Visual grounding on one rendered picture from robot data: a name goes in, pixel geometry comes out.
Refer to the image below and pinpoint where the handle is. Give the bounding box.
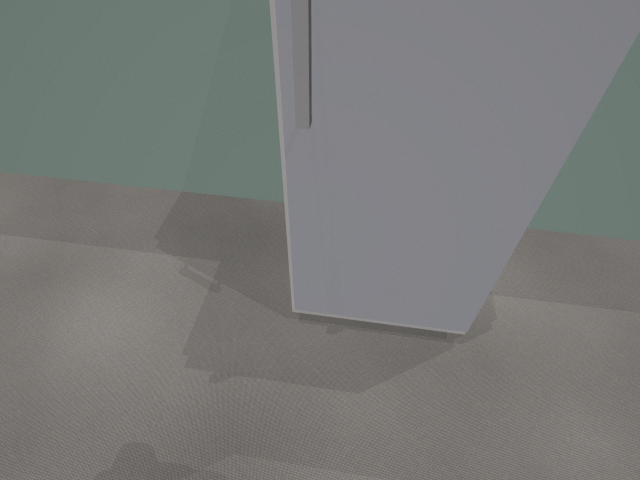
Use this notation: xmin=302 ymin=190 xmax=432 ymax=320
xmin=291 ymin=0 xmax=312 ymax=129

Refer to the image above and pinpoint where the fridge door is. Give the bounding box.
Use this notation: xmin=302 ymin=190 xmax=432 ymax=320
xmin=275 ymin=0 xmax=640 ymax=332

